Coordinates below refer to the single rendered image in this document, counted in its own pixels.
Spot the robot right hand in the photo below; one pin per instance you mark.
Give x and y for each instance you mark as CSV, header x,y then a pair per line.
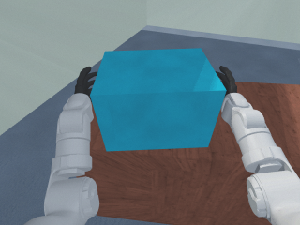
x,y
227,80

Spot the robot right upper arm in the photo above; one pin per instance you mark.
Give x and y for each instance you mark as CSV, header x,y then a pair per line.
x,y
275,196

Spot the robot left hand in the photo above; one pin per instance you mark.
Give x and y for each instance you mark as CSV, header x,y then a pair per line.
x,y
82,86

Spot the carton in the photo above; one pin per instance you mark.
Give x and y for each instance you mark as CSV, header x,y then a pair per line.
x,y
156,99

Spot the pedestal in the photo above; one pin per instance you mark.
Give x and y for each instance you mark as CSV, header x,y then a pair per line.
x,y
198,185

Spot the right robot forearm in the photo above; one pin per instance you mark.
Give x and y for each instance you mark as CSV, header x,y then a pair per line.
x,y
259,150

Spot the robot left upper arm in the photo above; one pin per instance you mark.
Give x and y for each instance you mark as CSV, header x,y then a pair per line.
x,y
69,202

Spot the left robot forearm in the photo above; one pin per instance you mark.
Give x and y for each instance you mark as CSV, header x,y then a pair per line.
x,y
73,137

